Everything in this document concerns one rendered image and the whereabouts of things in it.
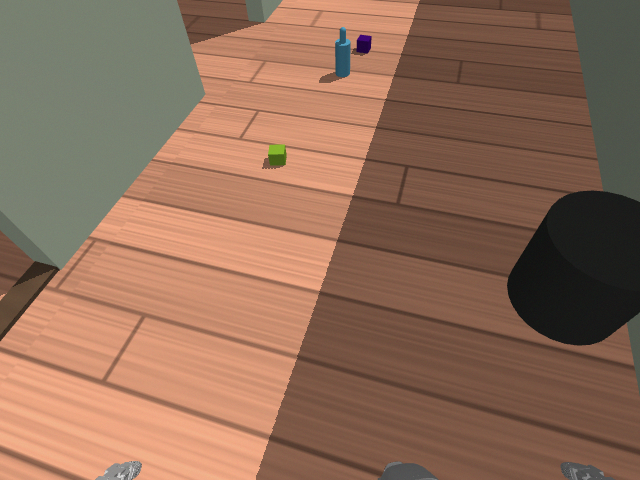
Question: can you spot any left robot hand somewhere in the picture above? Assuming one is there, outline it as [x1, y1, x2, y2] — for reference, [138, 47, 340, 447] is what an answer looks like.
[95, 461, 142, 480]

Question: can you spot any right robot hand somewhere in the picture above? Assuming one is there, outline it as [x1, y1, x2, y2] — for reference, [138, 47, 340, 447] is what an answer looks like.
[560, 462, 615, 480]

